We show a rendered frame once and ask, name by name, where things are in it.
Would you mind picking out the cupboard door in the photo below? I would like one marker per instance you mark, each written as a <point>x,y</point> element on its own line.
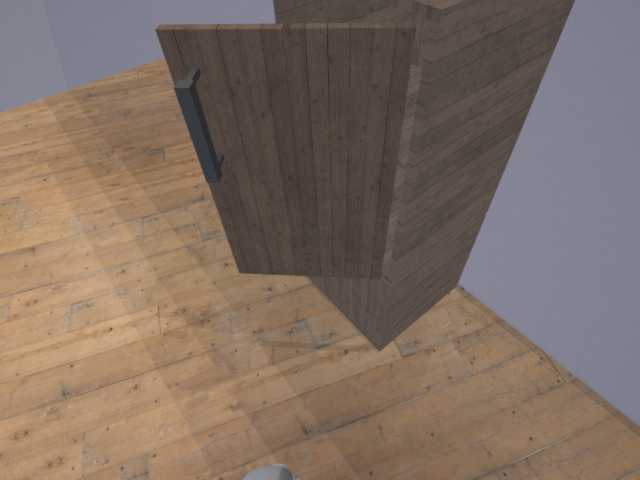
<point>309,119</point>

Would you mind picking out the handle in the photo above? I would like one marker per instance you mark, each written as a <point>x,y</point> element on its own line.
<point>189,101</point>

